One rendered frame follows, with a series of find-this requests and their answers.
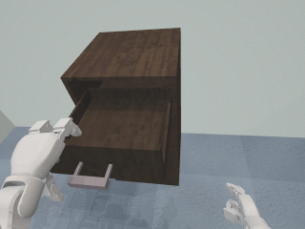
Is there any left robot hand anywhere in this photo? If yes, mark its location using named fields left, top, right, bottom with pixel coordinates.
left=10, top=117, right=82, bottom=202

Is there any cabinet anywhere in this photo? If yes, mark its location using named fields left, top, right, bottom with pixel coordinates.
left=60, top=28, right=181, bottom=186

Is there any drawer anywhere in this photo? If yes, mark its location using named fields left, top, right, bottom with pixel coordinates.
left=50, top=87, right=173, bottom=183

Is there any right robot forearm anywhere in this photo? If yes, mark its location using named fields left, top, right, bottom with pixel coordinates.
left=243, top=215, right=271, bottom=229

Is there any handle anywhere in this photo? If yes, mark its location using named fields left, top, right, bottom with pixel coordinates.
left=67, top=161, right=113, bottom=191

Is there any right robot hand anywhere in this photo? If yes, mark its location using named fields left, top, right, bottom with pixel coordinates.
left=223, top=183, right=260, bottom=226

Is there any left robot forearm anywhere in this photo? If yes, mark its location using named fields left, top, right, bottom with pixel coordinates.
left=0, top=174, right=46, bottom=229

